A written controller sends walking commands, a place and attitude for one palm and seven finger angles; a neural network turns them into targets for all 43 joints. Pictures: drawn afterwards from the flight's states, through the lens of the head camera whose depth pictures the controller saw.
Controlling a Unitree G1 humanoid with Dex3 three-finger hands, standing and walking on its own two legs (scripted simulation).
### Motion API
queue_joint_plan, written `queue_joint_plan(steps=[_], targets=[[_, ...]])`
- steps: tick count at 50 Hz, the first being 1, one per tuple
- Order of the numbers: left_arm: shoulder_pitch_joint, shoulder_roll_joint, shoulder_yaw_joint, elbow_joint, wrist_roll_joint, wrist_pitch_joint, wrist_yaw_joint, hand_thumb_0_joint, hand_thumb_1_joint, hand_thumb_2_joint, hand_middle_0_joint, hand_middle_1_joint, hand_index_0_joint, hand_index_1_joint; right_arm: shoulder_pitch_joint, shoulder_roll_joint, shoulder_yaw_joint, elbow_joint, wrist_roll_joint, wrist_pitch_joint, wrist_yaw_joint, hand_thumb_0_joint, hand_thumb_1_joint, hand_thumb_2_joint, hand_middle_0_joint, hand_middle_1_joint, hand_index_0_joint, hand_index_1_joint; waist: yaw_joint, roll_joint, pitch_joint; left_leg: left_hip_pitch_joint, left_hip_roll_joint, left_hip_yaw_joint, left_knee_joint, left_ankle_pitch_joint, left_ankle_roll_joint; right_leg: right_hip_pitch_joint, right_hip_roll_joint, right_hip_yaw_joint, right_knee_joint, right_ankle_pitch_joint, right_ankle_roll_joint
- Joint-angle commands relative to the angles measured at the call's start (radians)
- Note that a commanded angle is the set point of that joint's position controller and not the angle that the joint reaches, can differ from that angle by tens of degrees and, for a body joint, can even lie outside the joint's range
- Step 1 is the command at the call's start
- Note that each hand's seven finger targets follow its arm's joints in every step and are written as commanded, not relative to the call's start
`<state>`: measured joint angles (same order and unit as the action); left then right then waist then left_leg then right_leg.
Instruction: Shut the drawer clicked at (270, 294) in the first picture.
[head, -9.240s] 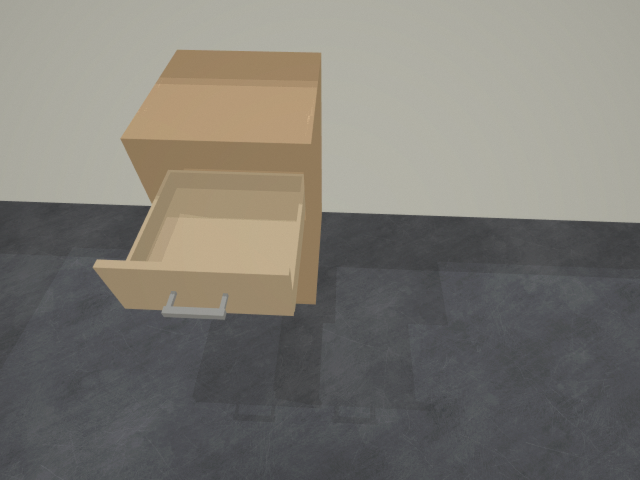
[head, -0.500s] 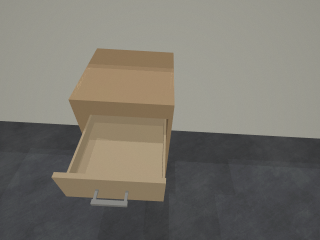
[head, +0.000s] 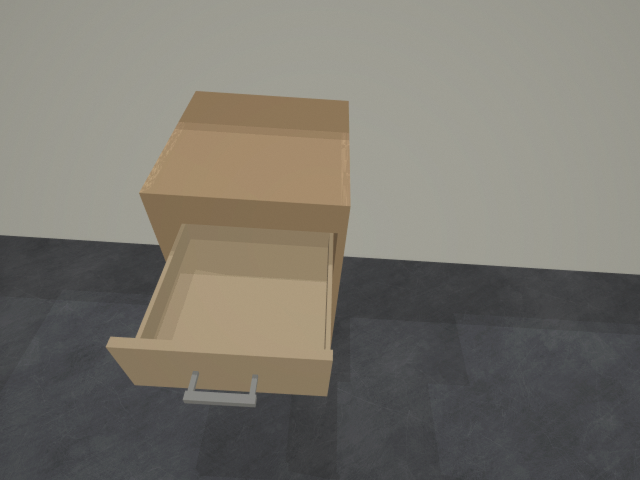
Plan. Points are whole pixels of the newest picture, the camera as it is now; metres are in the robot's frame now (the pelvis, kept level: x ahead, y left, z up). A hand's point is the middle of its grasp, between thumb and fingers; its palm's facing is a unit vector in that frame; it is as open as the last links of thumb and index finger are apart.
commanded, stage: look again from close up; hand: left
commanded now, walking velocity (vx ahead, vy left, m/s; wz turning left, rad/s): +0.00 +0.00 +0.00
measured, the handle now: (222, 388) +0.31 +0.19 -0.23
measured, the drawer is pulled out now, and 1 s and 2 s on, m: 0.30 0.30 0.30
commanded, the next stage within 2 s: raise the hand and make a fist in 0.50 s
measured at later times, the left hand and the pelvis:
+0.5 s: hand out of the picture -0.02 +0.15 -0.18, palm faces +0.01 -0.99 -0.16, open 7.4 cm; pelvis +0.00 -0.01 +0.00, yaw +0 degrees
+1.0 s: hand (255, 472) +0.16 +0.09 -0.08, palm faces -0.06 -1.00 +0.07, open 6.1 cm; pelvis -0.05 -0.04 -0.09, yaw +0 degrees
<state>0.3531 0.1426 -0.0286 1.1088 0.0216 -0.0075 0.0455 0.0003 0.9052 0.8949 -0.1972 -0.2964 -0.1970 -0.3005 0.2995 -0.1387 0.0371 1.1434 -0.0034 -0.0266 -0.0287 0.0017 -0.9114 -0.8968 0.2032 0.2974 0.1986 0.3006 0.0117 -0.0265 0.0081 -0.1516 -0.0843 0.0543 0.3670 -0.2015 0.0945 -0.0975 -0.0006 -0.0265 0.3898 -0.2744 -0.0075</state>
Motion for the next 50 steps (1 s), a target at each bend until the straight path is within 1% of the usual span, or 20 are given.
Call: queue_joint_plan(steps=[1,29,30,31,32,33,34,35,36,37,39,40,41,42,43,44,45,48,49,50], targets=[[0.083,0.08,0.016,-0.022,-0.006,-0.01,0.005,0.0,0.9,0.9,-0.2,-0.3,-0.2,-0.3,0.059,-0.116,-0.024,-0.022,0.0,-0.013,-0.006,0.0,-0.9,-0.9,0.2,0.3,0.2,0.3,-0.002,0.014,0.069,0.011,0.186,-0.174,-0.074,0.151,-0.022,-0.076,-0.096,0.077,-0.065,0.109,-0.035],[0.079,0.079,0.015,-0.027,-0.008,-0.012,0.006,0.0,0.9,0.9,-0.2,-0.3,-0.2,-0.3,0.068,-0.106,-0.024,-0.014,0.0,-0.013,-0.007,0.0,-0.9,-0.9,0.2,0.3,0.2,0.3,-0.005,0.029,0.068,0.021,0.189,-0.16,-0.071,0.156,-0.028,-0.084,-0.097,0.089,-0.077,0.122,-0.039],[0.091,0.097,0.009,-0.009,0.014,-0.05,0.033,0.0,0.9,0.9,-0.2,-0.3,-0.2,-0.3,-0.018,-0.131,-0.018,-0.095,0.0,-0.02,0.006,0.0,-0.9,-0.9,0.2,0.3,0.2,0.3,0.011,0.04,0.153,-0.104,0.188,-0.128,0.119,0.304,-0.064,-0.146,-0.131,0.111,-0.055,0.346,-0.02],[-0.572,0.305,0.114,-1.513,-0.196,-0.221,0.023,0.0,0.9,0.9,-0.22,-0.322,-0.22,-0.322,0.022,-0.324,-0.075,-0.464,0.045,-0.138,-0.029,0.0,-0.9,-0.9,0.2,0.3,0.2,0.3,-0.139,0.233,-0.351,0.245,0.104,-0.132,0.04,0.331,-0.097,-0.138,-0.022,0.016,0.055,0.271,-0.023],[-0.258,0.214,0.076,-1.291,-0.124,-0.159,0.06,0.0,0.9,0.9,-0.24,-0.343,-0.24,-0.343,-0.072,-0.216,-0.023,-0.404,0.041,-0.233,-0.045,0.0,-0.9,-0.9,0.2,0.3,0.2,0.3,-0.039,0.334,-0.343,0.268,0.157,-0.109,0.003,0.399,-0.11,-0.171,0.006,-0.01,0.142,0.052,-0.049],[-0.212,0.174,0.037,-1.22,-0.136,-0.12,0.107,0.0,0.9,0.9,-0.26,-0.365,-0.26,-0.365,-0.049,-0.234,-0.047,-0.348,0.043,-0.272,-0.043,0.0,-0.9,-0.9,0.2,0.3,0.2,0.3,-0.075,0.289,-0.293,0.192,0.152,-0.139,-0.023,0.255,-0.142,-0.251,0.016,-0.023,0.175,-0.037,-0.034],[0.073,-0.038,-0.051,-0.955,-0.148,-0.043,0.094,0.0,0.9,0.9,-0.28,-0.387,-0.28,-0.387,-0.042,-0.192,-0.048,-0.33,0.042,-0.265,-0.031,0.0,-0.9,-0.9,0.2,0.3,0.2,0.3,-0.068,0.17,-0.101,0.063,0.154,-0.175,-0.049,0.097,-0.138,-0.337,0.008,-0.042,0.211,-0.086,-0.032],[-0.057,-0.048,-0.087,-1.147,-0.195,-0.081,0.073,0.0,0.9,0.9,-0.3,-0.408,-0.3,-0.408,-0.059,-0.229,-0.046,-0.42,0.048,-0.268,-0.03,0.0,-0.9,-0.9,0.2,0.3,0.2,0.3,-0.061,0.139,-0.031,-0.055,0.136,-0.189,-0.017,-0.042,-0.117,-0.317,-0.003,-0.056,0.199,-0.062,-0.028],[-0.053,0.002,-0.047,-1.127,-0.192,-0.122,0.058,0.0,0.9,0.9,-0.32,-0.43,-0.32,-0.43,-0.091,-0.253,-0.056,-0.445,0.052,-0.282,-0.033,0.0,-0.9,-0.9,0.2,0.3,0.2,0.3,-0.075,0.048,0.009,-0.123,0.13,-0.197,0.04,-0.153,-0.097,-0.355,0.004,-0.061,0.16,-0.064,-0.024],[-0.057,-0.004,-0.048,-1.082,-0.186,-0.171,0.034,0.0,0.9,0.9,-0.34,-0.452,-0.34,-0.452,-0.092,-0.267,-0.06,-0.472,0.037,-0.296,-0.03,0.0,-0.9,-0.9,0.2,0.3,0.2,0.3,-0.088,-0.039,0.041,-0.203,0.109,-0.188,0.11,-0.191,-0.077,-0.399,0.004,-0.064,0.153,-0.086,-0.022],[-0.047,-0.071,-0.055,-0.909,-0.178,-0.269,-0.017,0.0,0.9,0.9,-0.38,-0.495,-0.38,-0.495,-0.097,-0.264,-0.083,-0.504,0.017,-0.293,-0.017,0.0,-0.9,-0.9,0.2,0.3,0.2,0.3,-0.107,-0.253,0.025,-0.343,0.092,-0.181,0.282,-0.217,-0.073,-0.579,0.01,-0.078,0.249,-0.182,-0.018],[0.036,-0.093,-0.042,-0.857,-0.195,-0.337,-0.058,0.0,0.9,0.9,-0.4,-0.517,-0.4,-0.517,-0.126,-0.257,-0.093,-0.538,0.009,-0.298,-0.012,0.0,-0.9,-0.9,0.2,0.3,0.2,0.3,-0.064,-0.332,-0.006,-0.427,0.089,-0.163,0.354,-0.218,-0.076,-0.64,0.011,-0.076,0.302,-0.24,-0.02],[0.144,-0.095,-0.019,-0.86,-0.22,-0.41,-0.111,0.0,0.9,0.9,-0.42,-0.538,-0.42,-0.538,-0.149,-0.249,-0.104,-0.575,0.006,-0.303,-0.002,0.0,-0.9,-0.9,0.2,0.3,0.2,0.3,-0.019,-0.363,-0.067,-0.489,0.082,-0.135,0.408,-0.206,-0.079,-0.66,0.012,-0.065,0.343,-0.269,-0.023],[0.238,-0.078,0.007,-0.881,-0.248,-0.476,-0.168,0.0,0.9,0.9,-0.44,-0.56,-0.44,-0.56,-0.166,-0.245,-0.111,-0.611,0.004,-0.308,0.01,0.0,-0.9,-0.9,0.2,0.3,0.2,0.3,0.017,-0.352,-0.118,-0.542,0.071,-0.114,0.45,-0.189,-0.084,-0.65,0.012,-0.047,0.379,-0.255,-0.028],[0.316,-0.009,0.088,-0.861,-0.26,-0.535,-0.219,0.0,0.9,0.9,-0.46,-0.582,-0.46,-0.582,-0.17,-0.241,-0.12,-0.629,0.009,-0.307,0.031,0.0,-0.9,-0.9,0.2,0.3,0.2,0.3,0.057,-0.239,-0.175,-0.563,0.057,-0.092,0.492,-0.121,-0.096,-0.615,0.009,-0.022,0.433,-0.153,-0.042],[0.326,0.016,0.113,-0.895,-0.275,-0.593,-0.276,0.0,0.9,0.9,-0.48,-0.603,-0.48,-0.603,-0.189,-0.243,-0.123,-0.66,0.01,-0.302,0.048,0.0,-0.9,-0.9,0.2,0.3,0.2,0.3,0.064,-0.151,-0.231,-0.588,0.048,-0.08,0.538,-0.08,-0.103,-0.601,0.004,-0.017,0.498,-0.063,-0.047],[0.298,0.087,0.178,-0.902,-0.267,-0.641,-0.315,0.0,0.9,0.9,-0.5,-0.625,-0.5,-0.625,-0.208,-0.245,-0.131,-0.682,0.011,-0.292,0.057,0.0,-0.9,-0.9,0.2,0.3,0.2,0.3,0.069,-0.055,-0.276,-0.62,0.048,-0.07,0.591,-0.051,-0.107,-0.626,0.002,-0.006,0.563,-0.008,-0.052],[0.258,0.203,0.279,-0.951,-0.21,-0.602,-0.285,0.0,0.9,0.9,-0.56,-0.69,-0.56,-0.69,-0.248,-0.226,-0.134,-0.75,0.012,-0.211,0.058,0.0,-0.9,-0.9,0.2,0.3,0.2,0.3,0.108,0.107,-0.306,-0.703,0.039,-0.039,0.645,-0.077,-0.1,-0.661,0.011,0.022,0.65,-0.015,-0.06],[0.17,0.173,0.227,-1.081,-0.22,-0.589,-0.268,0.0,0.9,0.9,-0.58,-0.712,-0.58,-0.712,-0.275,-0.22,-0.124,-0.808,0.014,-0.192,0.054,0.0,-0.9,-0.9,0.2,0.3,0.2,0.3,0.091,0.128,-0.31,-0.731,0.033,-0.035,0.659,-0.124,-0.093,-0.671,0.007,0.048,0.649,-0.063,-0.059],[0.128,0.191,0.252,-1.158,-0.227,-0.587,-0.239,0.0,0.9,0.9,-0.6,-0.733,-0.6,-0.733,-0.275,-0.206,-0.125,-0.821,0.018,-0.179,0.047,0.0,-0.9,-0.9,0.2,0.3,0.2,0.3,0.085,0.137,-0.337,-0.733,0.038,-0.039,0.68,-0.143,-0.085,-0.671,0.008,0.075,0.642,-0.092,-0.06]])
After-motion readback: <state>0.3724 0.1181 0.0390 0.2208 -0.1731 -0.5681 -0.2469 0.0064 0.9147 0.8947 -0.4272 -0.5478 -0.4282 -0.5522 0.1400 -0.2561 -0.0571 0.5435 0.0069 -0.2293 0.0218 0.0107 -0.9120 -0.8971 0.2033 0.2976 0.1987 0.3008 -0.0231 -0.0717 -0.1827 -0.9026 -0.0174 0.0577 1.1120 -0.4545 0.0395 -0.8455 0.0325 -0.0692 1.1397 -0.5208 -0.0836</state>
